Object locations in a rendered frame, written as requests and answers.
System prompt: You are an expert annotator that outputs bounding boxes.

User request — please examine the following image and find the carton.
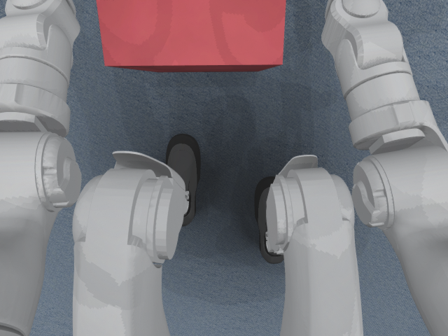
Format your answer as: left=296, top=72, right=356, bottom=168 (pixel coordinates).
left=96, top=0, right=286, bottom=72

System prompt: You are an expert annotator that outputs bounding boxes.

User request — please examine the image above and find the left robot forearm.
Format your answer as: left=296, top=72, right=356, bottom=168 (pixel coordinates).
left=0, top=0, right=81, bottom=137

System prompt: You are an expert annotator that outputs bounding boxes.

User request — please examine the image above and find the robot right upper arm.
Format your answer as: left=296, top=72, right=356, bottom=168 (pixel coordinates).
left=351, top=145, right=448, bottom=336

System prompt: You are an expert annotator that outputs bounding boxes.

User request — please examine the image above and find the right robot thigh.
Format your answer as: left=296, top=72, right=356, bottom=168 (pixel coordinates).
left=266, top=167, right=363, bottom=336

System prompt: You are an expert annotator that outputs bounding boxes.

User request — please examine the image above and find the right robot forearm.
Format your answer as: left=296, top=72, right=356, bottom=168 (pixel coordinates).
left=321, top=0, right=448, bottom=155

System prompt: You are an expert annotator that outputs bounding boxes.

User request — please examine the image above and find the robot right shin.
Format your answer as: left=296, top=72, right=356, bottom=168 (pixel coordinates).
left=265, top=155, right=355, bottom=255

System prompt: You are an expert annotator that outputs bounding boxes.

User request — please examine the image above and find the robot left upper arm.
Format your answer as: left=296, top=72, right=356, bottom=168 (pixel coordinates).
left=0, top=132, right=82, bottom=336

